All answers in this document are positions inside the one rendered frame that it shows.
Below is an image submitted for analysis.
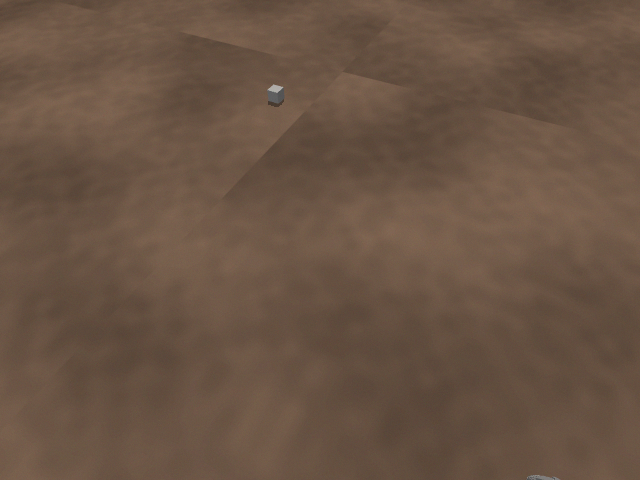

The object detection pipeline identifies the cube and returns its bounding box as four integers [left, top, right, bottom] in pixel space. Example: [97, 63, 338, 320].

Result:
[267, 84, 285, 104]

